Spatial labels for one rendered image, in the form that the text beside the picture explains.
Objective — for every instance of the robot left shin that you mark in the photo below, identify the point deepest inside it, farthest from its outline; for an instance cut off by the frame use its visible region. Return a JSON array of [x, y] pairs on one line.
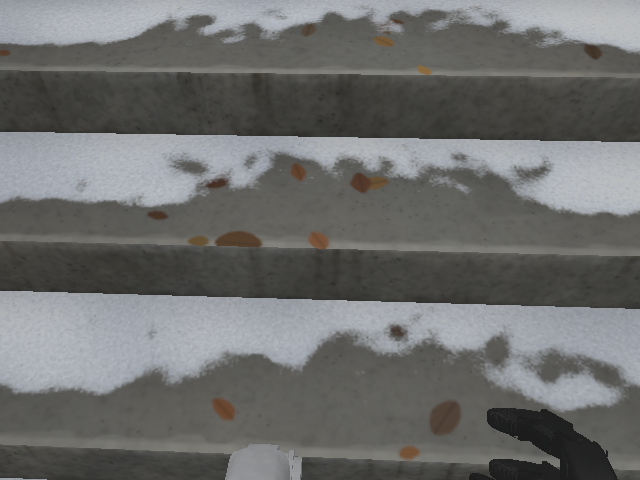
[[233, 454]]

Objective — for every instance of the robot left thigh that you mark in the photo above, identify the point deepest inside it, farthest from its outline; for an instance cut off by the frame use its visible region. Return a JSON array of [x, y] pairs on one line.
[[264, 462]]

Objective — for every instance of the right robot hand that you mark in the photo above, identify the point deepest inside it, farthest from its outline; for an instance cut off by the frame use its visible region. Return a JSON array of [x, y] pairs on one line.
[[580, 459]]

